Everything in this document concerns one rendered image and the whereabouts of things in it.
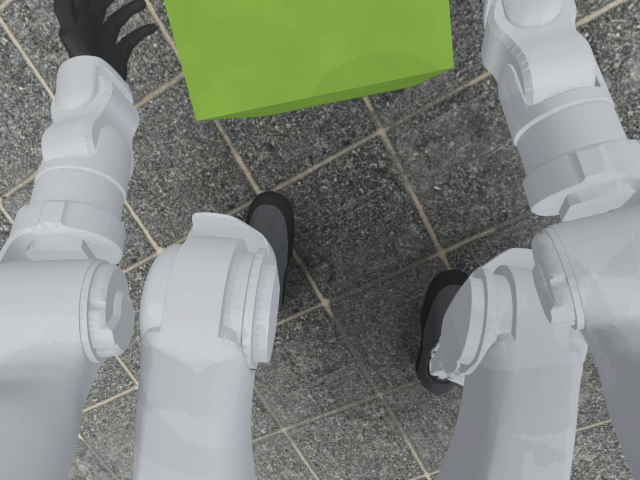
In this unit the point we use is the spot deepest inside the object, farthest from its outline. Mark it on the right robot thigh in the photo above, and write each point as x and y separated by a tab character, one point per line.
519	406

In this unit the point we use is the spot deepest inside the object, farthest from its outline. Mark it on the carton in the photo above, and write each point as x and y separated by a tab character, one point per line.
254	58

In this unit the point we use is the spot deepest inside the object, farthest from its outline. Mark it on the right robot foot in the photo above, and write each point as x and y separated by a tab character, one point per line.
439	295

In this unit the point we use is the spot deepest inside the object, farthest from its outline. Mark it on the right robot upper arm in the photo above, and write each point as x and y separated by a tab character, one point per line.
587	276

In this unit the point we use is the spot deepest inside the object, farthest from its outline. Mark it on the left robot upper arm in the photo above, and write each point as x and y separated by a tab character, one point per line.
59	321

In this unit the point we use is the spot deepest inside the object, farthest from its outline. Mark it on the right robot forearm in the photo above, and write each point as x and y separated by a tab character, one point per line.
560	114

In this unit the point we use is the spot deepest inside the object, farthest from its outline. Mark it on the left robot forearm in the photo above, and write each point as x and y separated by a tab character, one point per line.
76	206

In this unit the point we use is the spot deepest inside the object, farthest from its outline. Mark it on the robot left hand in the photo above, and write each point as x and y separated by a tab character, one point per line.
83	32

